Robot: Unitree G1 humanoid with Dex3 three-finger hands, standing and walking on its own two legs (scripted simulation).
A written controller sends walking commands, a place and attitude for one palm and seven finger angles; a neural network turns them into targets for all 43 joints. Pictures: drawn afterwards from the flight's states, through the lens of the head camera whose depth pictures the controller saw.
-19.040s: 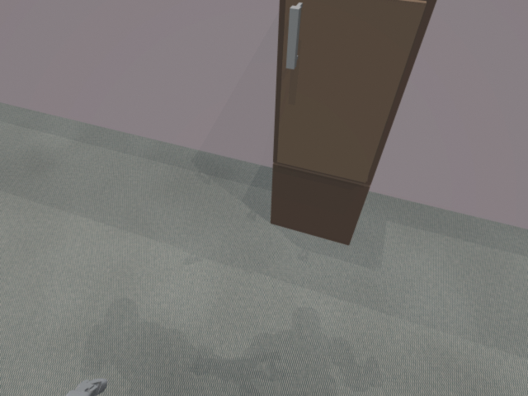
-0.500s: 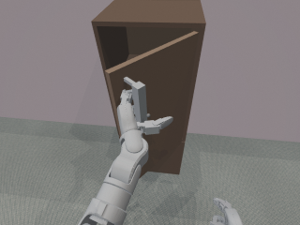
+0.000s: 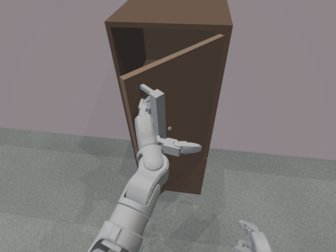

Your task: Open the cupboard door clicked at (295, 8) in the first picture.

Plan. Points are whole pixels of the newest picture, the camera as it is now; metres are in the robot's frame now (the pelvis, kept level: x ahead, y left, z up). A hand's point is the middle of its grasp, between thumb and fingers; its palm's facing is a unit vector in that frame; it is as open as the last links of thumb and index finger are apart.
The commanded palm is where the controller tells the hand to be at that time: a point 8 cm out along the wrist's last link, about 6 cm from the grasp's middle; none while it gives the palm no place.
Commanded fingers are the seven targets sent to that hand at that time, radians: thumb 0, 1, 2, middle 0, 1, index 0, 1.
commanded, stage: slide the hand sideways off the handle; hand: left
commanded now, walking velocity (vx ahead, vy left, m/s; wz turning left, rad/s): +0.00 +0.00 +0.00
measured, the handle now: (152, 115) +0.40 +0.07 +0.15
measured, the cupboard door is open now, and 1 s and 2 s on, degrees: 50 54 54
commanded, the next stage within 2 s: draw the hand back to the body in 1.16 s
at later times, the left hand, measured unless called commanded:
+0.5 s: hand (167, 148) +0.30 +0.03 +0.13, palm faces -0.12 -0.99 -0.06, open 16.3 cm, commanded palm +0.27 +0.09 +0.13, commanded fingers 0.00 -0.50 0.30 -0.15 -0.30 -0.15 -0.30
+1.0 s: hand (137, 163) +0.26 +0.09 +0.13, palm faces -0.09 -0.99 -0.04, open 16.3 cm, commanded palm +0.23 +0.15 +0.13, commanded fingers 0.00 -0.50 0.30 -0.15 -0.30 -0.15 -0.30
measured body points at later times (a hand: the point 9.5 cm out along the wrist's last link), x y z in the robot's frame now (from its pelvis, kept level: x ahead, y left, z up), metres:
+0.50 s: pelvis -0.01 -0.01 +0.00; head -0.03 -0.03 +0.45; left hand +0.30 +0.08 +0.14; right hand +0.17 -0.21 -0.09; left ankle -0.01 +0.13 -0.73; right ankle +0.04 -0.13 -0.73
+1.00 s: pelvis +0.01 +0.00 +0.00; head -0.02 -0.02 +0.45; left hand +0.26 +0.14 +0.14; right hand +0.22 -0.20 -0.06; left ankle -0.01 +0.13 -0.73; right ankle +0.04 -0.13 -0.73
